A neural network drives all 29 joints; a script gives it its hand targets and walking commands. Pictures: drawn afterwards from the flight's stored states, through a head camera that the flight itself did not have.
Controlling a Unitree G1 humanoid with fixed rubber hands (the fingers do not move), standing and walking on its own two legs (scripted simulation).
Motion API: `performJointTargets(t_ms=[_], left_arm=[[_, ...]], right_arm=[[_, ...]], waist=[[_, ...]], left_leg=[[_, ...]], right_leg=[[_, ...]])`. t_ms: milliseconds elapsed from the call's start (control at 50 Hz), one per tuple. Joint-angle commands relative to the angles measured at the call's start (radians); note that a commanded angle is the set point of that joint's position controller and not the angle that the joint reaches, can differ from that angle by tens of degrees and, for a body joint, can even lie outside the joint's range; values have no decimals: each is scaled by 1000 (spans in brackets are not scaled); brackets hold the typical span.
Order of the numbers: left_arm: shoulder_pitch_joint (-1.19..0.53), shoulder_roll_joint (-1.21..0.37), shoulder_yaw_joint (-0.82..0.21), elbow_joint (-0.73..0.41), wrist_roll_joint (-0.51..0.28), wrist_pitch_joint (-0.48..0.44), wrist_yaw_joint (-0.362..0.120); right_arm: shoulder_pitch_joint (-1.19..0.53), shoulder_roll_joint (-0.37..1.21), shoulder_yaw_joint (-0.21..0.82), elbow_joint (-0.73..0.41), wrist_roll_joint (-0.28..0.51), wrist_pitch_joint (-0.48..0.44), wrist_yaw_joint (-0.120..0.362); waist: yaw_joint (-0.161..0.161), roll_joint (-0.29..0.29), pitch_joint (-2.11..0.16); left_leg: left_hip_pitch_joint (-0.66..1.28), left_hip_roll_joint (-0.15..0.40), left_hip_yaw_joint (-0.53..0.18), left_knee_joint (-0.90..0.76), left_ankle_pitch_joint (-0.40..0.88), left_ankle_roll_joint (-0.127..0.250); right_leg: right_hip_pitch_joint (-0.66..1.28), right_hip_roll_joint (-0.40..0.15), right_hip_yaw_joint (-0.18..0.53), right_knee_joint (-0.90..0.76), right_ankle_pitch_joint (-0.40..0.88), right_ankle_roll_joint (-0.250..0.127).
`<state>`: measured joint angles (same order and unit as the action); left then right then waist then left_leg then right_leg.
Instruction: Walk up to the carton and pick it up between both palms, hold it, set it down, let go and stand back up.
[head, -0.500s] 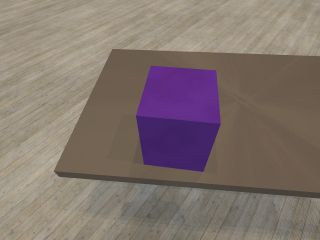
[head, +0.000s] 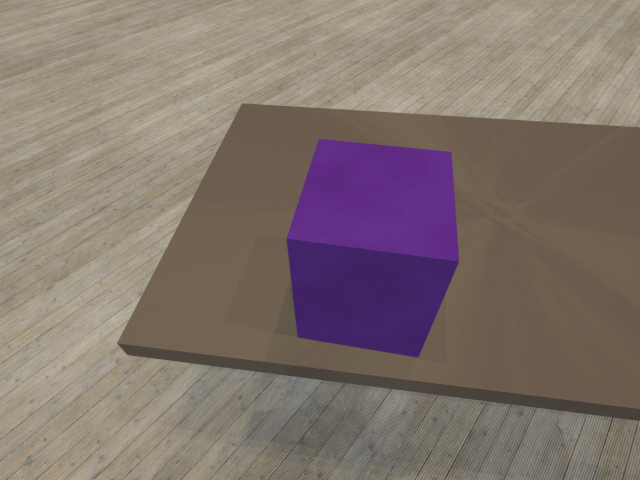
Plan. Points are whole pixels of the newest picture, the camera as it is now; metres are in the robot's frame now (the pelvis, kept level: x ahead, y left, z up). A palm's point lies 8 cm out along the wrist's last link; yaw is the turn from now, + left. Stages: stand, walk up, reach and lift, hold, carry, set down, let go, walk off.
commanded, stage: walk up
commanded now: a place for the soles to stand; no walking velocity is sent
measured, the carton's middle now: (369, 250) +0.45 -0.05 +0.01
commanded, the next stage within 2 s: reach and lift in 0.52 s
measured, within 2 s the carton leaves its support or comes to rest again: neither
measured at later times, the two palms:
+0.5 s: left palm out of the picture +0.05 +0.27 -0.12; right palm out of the picture +0.09 -0.25 -0.11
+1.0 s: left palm out of the picture +0.15 +0.21 -0.10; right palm out of the picture +0.12 -0.25 -0.08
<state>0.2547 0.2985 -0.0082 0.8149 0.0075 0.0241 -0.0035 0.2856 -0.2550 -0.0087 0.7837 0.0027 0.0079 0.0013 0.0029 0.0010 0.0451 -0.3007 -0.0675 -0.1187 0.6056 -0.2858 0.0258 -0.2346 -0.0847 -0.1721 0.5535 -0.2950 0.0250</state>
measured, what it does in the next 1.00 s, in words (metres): stands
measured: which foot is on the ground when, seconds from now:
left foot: down 0.00-1.00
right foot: down 0.00-1.00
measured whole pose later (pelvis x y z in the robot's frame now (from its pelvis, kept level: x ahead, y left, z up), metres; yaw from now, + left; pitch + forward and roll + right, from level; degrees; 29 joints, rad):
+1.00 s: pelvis -0.01 -0.04 +0.00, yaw -4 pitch -5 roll +0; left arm 0.15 0.27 0.10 0.50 0.02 0.37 0.01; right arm 0.18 -0.10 -0.01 0.71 -0.02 -0.08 -0.03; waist 0.03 -0.10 0.10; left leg -0.19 0.04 0.00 0.55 -0.27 -0.04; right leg -0.19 0.00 -0.07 0.57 -0.30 -0.03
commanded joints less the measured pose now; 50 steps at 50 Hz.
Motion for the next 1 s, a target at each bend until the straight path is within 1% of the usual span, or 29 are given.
performJointTargets(t_ms=[0, 20, 60, 80, 100, 180, 200, 280, 320, 340, 360, 380, 400, 420, 440, 500, 520, 540, 560, 600, 640, 660, 720, 760, 780, 860, 880, 920, 980], left_arm=[[28, 126, 40, -90, -9, -25, 12], [27, 128, 43, -90, -7, -25, 14], [51, 134, 44, -81, -1, -19, 12], [38, 134, 42, -77, -4, -21, 18], [53, 142, 45, -70, -2, -21, 19], [35, 169, 47, -84, 0, -24, 17], [11, 176, 53, -79, -1, -22, 16], [30, 144, 43, -80, -4, -6, 15], [29, 157, 49, -93, 3, -6, 12], [45, 153, 50, -88, -3, -8, 11], [60, 139, 45, -80, -6, -9, 10], [53, 159, 43, -79, 1, -17, 11], [40, 153, 44, -83, -4, -21, 11], [71, 162, 51, -78, -2, -24, 11], [48, 147, 48, -76, -3, -27, 10], [55, 169, 48, -78, 1, -30, 12], [-486, 200, 67, -338, -78, 105, 26], [-413, 128, 23, -303, -31, 188, 56], [-365, 135, 33, -338, -39, 233, 50], [-316, 108, 55, -398, -15, 290, 60], [-205, 123, 81, -431, 0, 317, 61], [-154, 120, 103, -420, 8, 326, 58], [-90, 137, 128, -428, 23, 326, 45], [-65, 161, 187, -400, 40, 326, 33], [-91, 144, 171, -398, 27, 336, 31], [-206, 164, 197, -430, 31, 340, 20], [-213, 131, 161, -451, 21, 335, 22], [-253, 158, 180, -511, 17, 307, 27], [-278, 171, 167, -543, -7, 243, 22]], right_arm=[[18, -193, -52, -98, -6, -24, -11], [22, -197, -50, -104, 4, -23, -13], [12, -169, -40, -109, 4, -14, -12], [33, -178, -42, -115, 6, -15, -13], [13, -153, -39, -98, 3, -14, -14], [31, -168, -44, -109, -6, -9, -14], [22, -149, -44, -120, -5, -7, -12], [49, -200, -57, -111, -14, -13, -12], [5, -202, -60, -121, -1, -13, -16], [9, -205, -52, -122, 4, -17, -19], [-8, -211, -59, -119, 2, -18, -21], [4, -215, -56, -125, 13, -18, -20], [1, -204, -56, -124, 7, -20, -19], [-27, -201, -61, -128, 4, -16, -17], [-27, -181, -50, -129, 2, -16, -14], [12, -163, -43, -120, 5, -8, -16], [-527, -20, -124, -7, -129, -141, 9], [-480, -71, -137, 79, -141, -156, 37], [-451, -68, -143, 82, -142, -150, 48], [-385, -58, -108, 98, -106, -159, 57], [-284, -70, -75, 98, -55, -175, 58], [-260, -87, -52, 83, -39, -180, 51], [-206, -90, -33, 16, -24, -177, 26], [-210, -56, -23, -55, -28, -171, -10], [-242, -44, -19, -70, -22, -168, -12], [-292, 33, -16, -192, -26, -135, -32], [-288, 49, -29, -185, -22, -125, -29], [-275, 61, -30, -262, -18, -125, -37], [-264, 89, -9, -307, -16, -152, -42]], waist=[[6, 84, -50], [3, 65, -57], [19, 24, -34], [12, 50, -62], [21, -20, -32], [5, -10, -89], [-9, -69, -78], [0, 85, -31], [21, 41, -21], [12, 32, -44], [37, 82, -24], [18, 104, -52], [17, 70, -50], [25, 95, -56], [26, 62, -60], [8, -29, -79], [-79, 16, -159], [-67, 25, -15], [-41, -6, -87], [-18, 14, -175], [10, 29, -235], [16, -6, -246], [37, 3, -216], [61, -50, -121], [65, -23, -128], [52, 6, -6], [38, 46, 27], [37, 50, -14], [38, 64, -95]], left_leg=[[-86, 126, -185, -148, 296, 52], [-49, 129, -180, -132, 366, 45], [-65, 121, -157, -141, 259, 38], [-92, 113, -170, -141, 223, 40], [-94, 102, -145, -129, 204, 33], [-5, 66, -58, -26, 250, 7], [-10, 67, -57, -35, 221, 6], [-74, 113, -164, -117, 209, 28], [-140, 120, -241, -161, 194, 62], [-128, 135, -256, -192, 192, 51], [-125, 122, -249, -198, 199, 55], [-80, 126, -224, -177, 234, 57], [-69, 129, -232, -172, 257, 58], [-56, 129, -221, -175, 264, 69], [-99, 125, -232, -167, 264, 64], [-70, 70, -123, -70, 212, 26], [-243, 108, 65, -3, -4, -57], [-349, 131, 106, -65, -202, -50], [-360, 134, 122, -43, -156, -37], [-307, 119, 176, 3, -46, -36], [-117, 110, 161, 32, 118, -59], [-42, 100, 171, 20, 152, -56], [-52, 79, 190, -81, 120, -35], [-60, 49, 224, -81, 103, -32], [-23, 42, 213, -99, 117, -38], [13, 31, 229, -132, 43, -39], [16, 37, 223, -149, 23, -32], [19, 43, 228, -142, 28, -36], [37, 52, 238, -149, 85, -22]], right_leg=[[134, -59, 112, -52, 97, -61], [119, -55, 98, -44, 148, -61], [110, -59, 100, -74, 97, -61], [143, -76, 117, -73, 101, -71], [122, -87, 122, -100, 94, -77], [95, -148, 153, -123, 117, -116], [75, -139, 116, -134, 108, -115], [81, -76, 90, -59, 14, -78], [146, -37, 102, -33, 33, -66], [157, -35, 111, -37, 37, -55], [146, -39, 96, -43, 17, -59], [120, -49, 103, -39, 27, -75], [127, -44, 105, -42, 53, -63], [110, -40, 101, -39, 44, -59], [143, -45, 102, -39, 51, -77], [141, -106, 126, -99, 114, -94], [-87, 75, 84, 118, -91, -78], [-82, 52, 73, 117, -192, -100], [-34, 43, 77, 130, -141, -98], [-24, 42, 83, 135, -70, -79], [-7, 63, 84, 105, 53, -75], [27, 75, 90, 71, 99, -65], [206, 97, 125, -4, 123, -56], [204, 58, 183, -83, 34, -39], [187, 50, 170, -93, 54, -31], [91, 24, 207, -186, -144, -21], [57, 38, 191, -190, -134, -27], [58, 29, 201, -179, -138, -15], [72, 21, 209, -165, 28, -10]])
